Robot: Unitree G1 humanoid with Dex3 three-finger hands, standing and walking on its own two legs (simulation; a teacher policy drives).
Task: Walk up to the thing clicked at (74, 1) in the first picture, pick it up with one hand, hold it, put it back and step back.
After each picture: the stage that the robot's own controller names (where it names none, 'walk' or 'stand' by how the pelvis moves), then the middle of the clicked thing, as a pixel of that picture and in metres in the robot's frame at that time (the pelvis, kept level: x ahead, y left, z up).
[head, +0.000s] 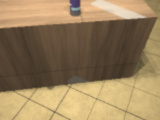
stand; out of the picture +0.98 +0.04 +0.04
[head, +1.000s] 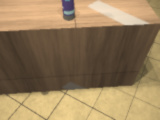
walk; out of the picture +0.87 +0.11 +0.06
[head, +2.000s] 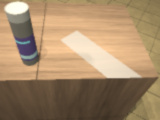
stand; (24, 38) +0.50 +0.22 +0.07
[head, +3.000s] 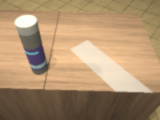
stand; (33, 48) +0.48 +0.20 +0.06
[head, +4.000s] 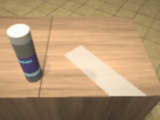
stand; (27, 56) +0.46 +0.21 +0.04
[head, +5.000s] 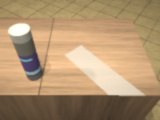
stand; (28, 55) +0.47 +0.22 +0.04
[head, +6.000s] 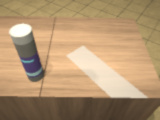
stand; (29, 56) +0.46 +0.21 +0.04
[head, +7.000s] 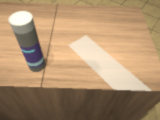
rise first; (30, 45) +0.47 +0.20 +0.05
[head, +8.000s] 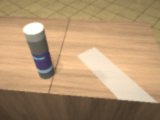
go down; (41, 54) +0.47 +0.20 +0.04
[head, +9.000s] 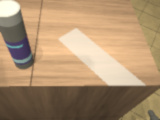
go down; (16, 40) +0.47 +0.18 +0.07
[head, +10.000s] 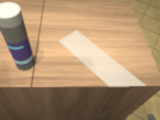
approach; (17, 41) +0.48 +0.19 +0.07
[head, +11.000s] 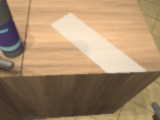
close in; (1, 24) +0.49 +0.20 +0.12
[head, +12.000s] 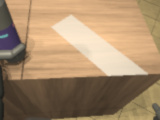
lift; (2, 29) +0.47 +0.20 +0.11
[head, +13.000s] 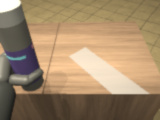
lift; (21, 52) +0.33 +0.16 +0.22
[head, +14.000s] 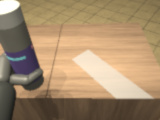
hold; (20, 52) +0.33 +0.17 +0.22
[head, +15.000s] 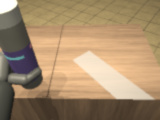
hold; (19, 51) +0.33 +0.17 +0.23
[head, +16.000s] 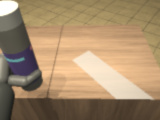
hold; (19, 53) +0.32 +0.17 +0.22
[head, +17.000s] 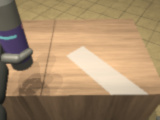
crouch; (11, 32) +0.40 +0.19 +0.23
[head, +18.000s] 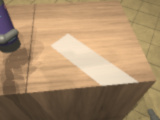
lower; out of the picture +0.50 +0.20 +0.19
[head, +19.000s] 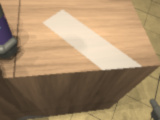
lower; out of the picture +0.49 +0.20 +0.12
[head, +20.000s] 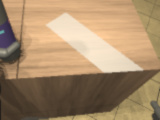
lower; out of the picture +0.48 +0.20 +0.12
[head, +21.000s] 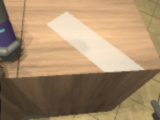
lower; out of the picture +0.48 +0.20 +0.12
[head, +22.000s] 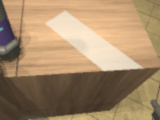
rest; out of the picture +0.49 +0.20 +0.12
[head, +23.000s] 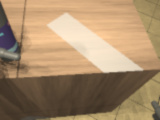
withdraw; out of the picture +0.48 +0.20 +0.11
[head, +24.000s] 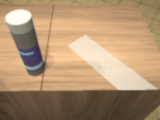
sink last; (28, 47) +0.45 +0.18 +0.08
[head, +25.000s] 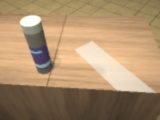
stand; (38, 48) +0.49 +0.20 +0.07
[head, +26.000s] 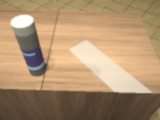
stand; (31, 49) +0.47 +0.20 +0.07
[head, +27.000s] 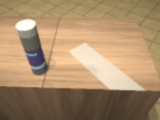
stand; (33, 50) +0.51 +0.21 +0.05
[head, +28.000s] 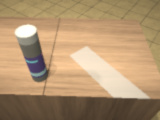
stand; (34, 56) +0.46 +0.20 +0.04
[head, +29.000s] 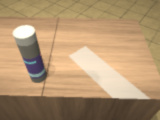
stand; (32, 57) +0.46 +0.20 +0.04
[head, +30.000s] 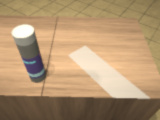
stand; (31, 57) +0.45 +0.20 +0.04
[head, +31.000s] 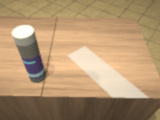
stand; (31, 57) +0.45 +0.20 +0.04
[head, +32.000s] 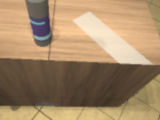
walk; (39, 18) +0.55 +0.16 +0.06
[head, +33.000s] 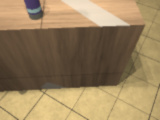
walk; out of the picture +0.74 +0.25 +0.08
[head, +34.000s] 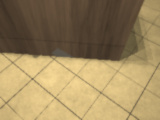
stand; out of the picture +1.06 +0.17 +0.08
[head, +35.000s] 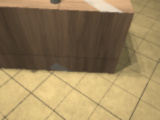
stand; out of the picture +1.08 +0.19 +0.05
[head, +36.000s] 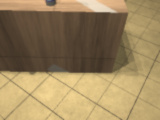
stand; out of the picture +1.09 +0.20 +0.04
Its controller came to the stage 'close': yes
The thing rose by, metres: 0.20
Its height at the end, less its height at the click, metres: +0.00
